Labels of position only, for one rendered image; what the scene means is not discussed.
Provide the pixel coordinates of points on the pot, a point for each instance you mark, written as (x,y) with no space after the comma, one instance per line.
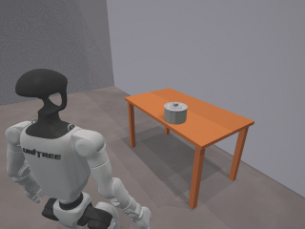
(175,117)

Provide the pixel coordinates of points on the robot left hand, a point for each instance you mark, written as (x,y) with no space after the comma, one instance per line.
(32,195)

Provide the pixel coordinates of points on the robot right hand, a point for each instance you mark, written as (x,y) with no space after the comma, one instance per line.
(144,222)

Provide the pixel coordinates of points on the right robot upper arm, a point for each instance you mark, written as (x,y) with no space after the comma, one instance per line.
(91,145)

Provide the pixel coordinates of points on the left robot upper arm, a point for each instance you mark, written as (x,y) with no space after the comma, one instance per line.
(17,166)

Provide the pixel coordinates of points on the lid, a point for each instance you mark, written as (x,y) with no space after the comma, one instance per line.
(176,109)

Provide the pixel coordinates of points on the robot right forearm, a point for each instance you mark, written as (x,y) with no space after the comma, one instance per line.
(125,202)

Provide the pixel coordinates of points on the humanoid robot head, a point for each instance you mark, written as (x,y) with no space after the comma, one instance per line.
(42,83)

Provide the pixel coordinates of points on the robot left forearm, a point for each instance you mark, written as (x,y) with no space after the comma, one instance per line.
(28,183)

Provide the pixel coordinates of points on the table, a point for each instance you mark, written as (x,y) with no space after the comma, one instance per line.
(205,125)

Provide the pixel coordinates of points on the right robot thigh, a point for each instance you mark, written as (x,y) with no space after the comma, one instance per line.
(102,216)

